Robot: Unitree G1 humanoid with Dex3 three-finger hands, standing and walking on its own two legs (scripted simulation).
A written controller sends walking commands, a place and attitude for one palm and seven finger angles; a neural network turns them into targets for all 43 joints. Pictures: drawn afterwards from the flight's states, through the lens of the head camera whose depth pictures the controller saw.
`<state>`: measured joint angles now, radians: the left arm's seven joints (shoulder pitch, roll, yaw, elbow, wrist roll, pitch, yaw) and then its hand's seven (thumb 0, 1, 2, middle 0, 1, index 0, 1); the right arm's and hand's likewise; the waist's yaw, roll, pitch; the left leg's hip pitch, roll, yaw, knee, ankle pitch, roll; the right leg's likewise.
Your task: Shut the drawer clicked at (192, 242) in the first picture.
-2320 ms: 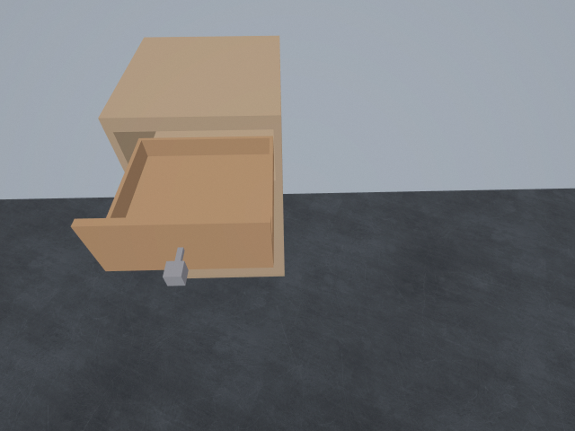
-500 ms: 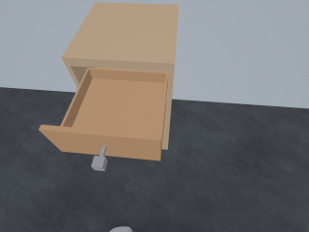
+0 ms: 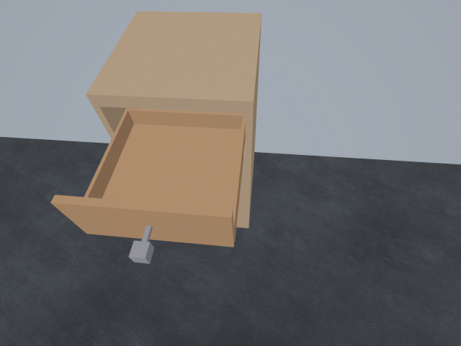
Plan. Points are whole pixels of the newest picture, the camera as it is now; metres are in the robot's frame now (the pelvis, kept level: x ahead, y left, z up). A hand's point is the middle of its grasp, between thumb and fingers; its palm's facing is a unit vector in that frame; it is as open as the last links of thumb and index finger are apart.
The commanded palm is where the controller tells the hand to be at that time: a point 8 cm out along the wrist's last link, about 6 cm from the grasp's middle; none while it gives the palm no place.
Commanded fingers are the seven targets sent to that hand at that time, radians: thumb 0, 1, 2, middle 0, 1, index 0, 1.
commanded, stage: come to a stop and stand still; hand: left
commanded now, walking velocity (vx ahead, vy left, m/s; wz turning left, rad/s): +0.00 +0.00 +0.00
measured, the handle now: (144, 243) +0.32 +0.23 -0.13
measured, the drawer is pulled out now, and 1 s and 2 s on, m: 0.30 0.30 0.30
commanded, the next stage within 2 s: look again from close up in 0.12 s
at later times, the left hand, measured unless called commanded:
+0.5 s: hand out of the picture +0.03 +0.20 -0.16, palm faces -0.04 -0.97 -0.24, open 7.4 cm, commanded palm none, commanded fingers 0.00 0.90 0.90 -0.20 -0.30 -0.20 -0.30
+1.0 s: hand (117, 308) +0.17 +0.21 -0.03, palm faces +0.20 -0.97 -0.13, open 7.0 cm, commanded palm +0.10 +0.25 -0.06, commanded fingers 0.00 0.90 0.90 -0.40 -0.52 -0.40 -0.52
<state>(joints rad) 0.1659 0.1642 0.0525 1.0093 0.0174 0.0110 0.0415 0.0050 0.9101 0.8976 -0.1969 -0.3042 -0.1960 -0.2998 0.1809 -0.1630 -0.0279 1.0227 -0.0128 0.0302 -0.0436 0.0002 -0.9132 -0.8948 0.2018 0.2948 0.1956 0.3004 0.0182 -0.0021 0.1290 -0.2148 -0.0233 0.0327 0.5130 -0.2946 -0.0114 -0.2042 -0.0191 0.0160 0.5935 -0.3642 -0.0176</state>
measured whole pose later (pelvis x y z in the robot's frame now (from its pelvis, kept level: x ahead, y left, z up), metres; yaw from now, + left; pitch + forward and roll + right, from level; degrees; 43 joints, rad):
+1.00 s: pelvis -0.01 +0.02 -0.01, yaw +0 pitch +3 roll +1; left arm 0.44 0.17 0.07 0.21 -0.14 -0.16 0.04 0.02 0.94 0.90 -0.25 -0.36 -0.24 -0.35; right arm 0.29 -0.21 -0.01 0.82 0.01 -0.24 -0.05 0.01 -0.90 -0.89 0.20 0.30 0.20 0.30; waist -0.03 0.02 -0.06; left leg -0.40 -0.04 0.02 0.63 -0.29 0.03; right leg -0.32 -0.02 -0.03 0.65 -0.40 0.00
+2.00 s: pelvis -0.05 +0.03 -0.09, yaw +0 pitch +15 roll -3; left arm 0.60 0.20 0.07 -0.17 -0.22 -0.44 -0.20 0.02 0.90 0.90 -1.21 -1.40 -1.20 -1.39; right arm 0.17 -0.22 -0.03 0.50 0.03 -0.19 -0.04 0.01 -0.90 -0.90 0.20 0.29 0.19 0.30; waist 0.00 0.03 -0.17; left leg -0.99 0.01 -0.02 1.22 -0.49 0.04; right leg -0.87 0.01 -0.07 1.18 -0.58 -0.01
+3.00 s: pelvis -0.04 +0.02 -0.09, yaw +0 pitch +16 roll -3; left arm 0.61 0.21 0.10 -0.14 -0.23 -0.44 -0.23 0.02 0.90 0.90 -1.40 -1.60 -1.40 -1.60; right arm 0.19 -0.21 0.00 0.47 0.03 -0.13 -0.04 0.01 -0.90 -0.90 0.20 0.30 0.20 0.30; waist 0.00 0.04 -0.19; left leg -1.01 0.02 -0.04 1.23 -0.51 0.01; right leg -0.88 0.03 -0.09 1.19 -0.60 -0.03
